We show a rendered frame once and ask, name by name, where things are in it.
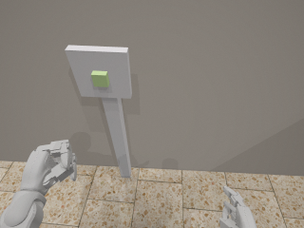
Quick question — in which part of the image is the left robot hand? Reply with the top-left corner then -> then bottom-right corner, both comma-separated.
20,140 -> 77,196

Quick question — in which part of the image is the button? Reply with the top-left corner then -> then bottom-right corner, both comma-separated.
91,70 -> 110,87

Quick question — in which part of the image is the right robot hand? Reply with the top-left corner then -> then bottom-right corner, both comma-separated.
219,185 -> 257,228

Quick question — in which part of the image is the panel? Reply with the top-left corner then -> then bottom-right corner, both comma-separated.
65,45 -> 132,179

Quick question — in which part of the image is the left robot forearm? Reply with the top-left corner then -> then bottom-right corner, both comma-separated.
0,190 -> 47,228

